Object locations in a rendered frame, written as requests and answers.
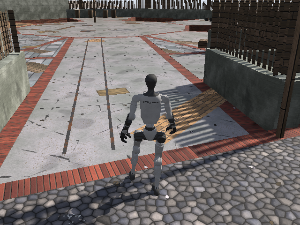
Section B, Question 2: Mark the right robot hand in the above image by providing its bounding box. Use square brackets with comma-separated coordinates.
[166, 126, 177, 134]

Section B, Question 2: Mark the robot head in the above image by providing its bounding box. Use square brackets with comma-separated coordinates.
[143, 74, 159, 97]

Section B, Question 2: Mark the left robot forearm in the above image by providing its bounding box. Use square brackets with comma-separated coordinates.
[122, 114, 132, 134]

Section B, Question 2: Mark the robot right upper arm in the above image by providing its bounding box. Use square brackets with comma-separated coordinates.
[160, 94, 173, 120]

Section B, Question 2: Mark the left robot hand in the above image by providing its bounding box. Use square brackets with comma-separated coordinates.
[120, 131, 131, 143]

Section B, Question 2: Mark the robot left shin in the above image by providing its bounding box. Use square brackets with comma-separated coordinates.
[131, 146, 138, 174]

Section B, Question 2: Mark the robot left upper arm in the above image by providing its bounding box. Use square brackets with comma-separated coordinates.
[128, 94, 141, 120]

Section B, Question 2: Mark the right robot forearm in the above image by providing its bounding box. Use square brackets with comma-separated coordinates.
[168, 113, 176, 128]

